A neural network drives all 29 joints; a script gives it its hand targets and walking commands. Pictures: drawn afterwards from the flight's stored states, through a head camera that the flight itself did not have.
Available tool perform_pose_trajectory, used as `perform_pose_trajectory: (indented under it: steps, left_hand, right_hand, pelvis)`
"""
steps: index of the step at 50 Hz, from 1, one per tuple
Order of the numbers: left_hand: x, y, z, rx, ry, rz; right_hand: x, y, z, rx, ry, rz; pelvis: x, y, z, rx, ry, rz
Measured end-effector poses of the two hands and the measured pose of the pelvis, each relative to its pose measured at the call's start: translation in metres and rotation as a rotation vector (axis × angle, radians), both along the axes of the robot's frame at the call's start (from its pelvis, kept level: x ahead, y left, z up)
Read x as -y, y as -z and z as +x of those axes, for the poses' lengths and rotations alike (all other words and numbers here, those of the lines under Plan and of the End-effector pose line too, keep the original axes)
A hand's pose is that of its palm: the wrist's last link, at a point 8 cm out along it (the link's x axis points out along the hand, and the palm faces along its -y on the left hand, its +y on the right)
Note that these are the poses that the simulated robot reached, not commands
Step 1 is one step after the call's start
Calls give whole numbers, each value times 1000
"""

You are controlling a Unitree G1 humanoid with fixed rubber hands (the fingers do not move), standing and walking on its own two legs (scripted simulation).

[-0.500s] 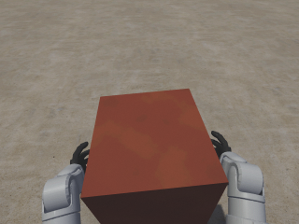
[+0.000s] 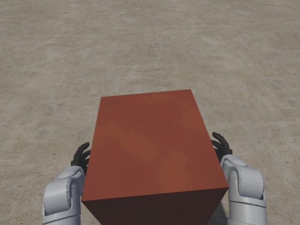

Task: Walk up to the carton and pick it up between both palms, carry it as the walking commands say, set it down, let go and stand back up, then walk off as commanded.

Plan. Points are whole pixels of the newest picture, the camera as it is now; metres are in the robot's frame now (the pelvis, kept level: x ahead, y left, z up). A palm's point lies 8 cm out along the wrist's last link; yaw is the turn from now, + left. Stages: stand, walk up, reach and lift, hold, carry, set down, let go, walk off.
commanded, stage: carry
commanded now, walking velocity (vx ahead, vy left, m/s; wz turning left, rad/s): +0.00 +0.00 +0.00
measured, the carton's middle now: (152, 162) +0.29 +0.00 -0.01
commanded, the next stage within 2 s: none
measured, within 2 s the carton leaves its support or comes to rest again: neither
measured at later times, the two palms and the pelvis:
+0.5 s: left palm (82, 160) +0.27 +0.18 +0.06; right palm (222, 153) +0.27 -0.19 +0.06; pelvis +0.02 +0.01 +0.01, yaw -1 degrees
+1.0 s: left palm (83, 151) +0.29 +0.18 +0.06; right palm (218, 145) +0.30 -0.19 +0.06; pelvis +0.05 +0.01 +0.01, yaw -1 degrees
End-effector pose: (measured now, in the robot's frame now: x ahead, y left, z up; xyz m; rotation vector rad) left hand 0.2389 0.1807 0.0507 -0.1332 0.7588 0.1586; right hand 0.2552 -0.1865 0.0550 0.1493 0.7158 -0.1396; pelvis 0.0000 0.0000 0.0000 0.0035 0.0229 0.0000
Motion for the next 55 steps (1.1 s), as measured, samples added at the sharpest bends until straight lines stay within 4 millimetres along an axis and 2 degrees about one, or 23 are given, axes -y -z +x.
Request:
perform_pose_trajectory:
  steps: [8,29,32,36,46,55]
  left_hand:
    - [3,-9,7,14,15,13]
    - [-1,-7,32,9,35,15]
    - [-2,-1,37,1,30,8]
    - [-1,-8,39,18,36,25]
    - [-1,-7,51,19,43,16]
    - [-3,-1,61,3,46,15]
  right_hand:
    - [3,-5,2,14,13,9]
    - [0,-6,22,9,16,-9]
    - [1,-1,28,2,18,-4]
    - [0,-8,31,17,10,-23]
    - [0,-8,40,17,17,-25]
    - [-1,-1,48,1,17,-27]
  pelvis:
    - [0,-2,7,3,6,-3]
    - [-6,-6,26,-7,16,2]
    - [-5,-7,29,-7,16,-1]
    - [-5,-7,32,-7,18,-4]
    - [-7,-8,43,-12,18,-3]
    - [-9,-8,52,-13,21,-3]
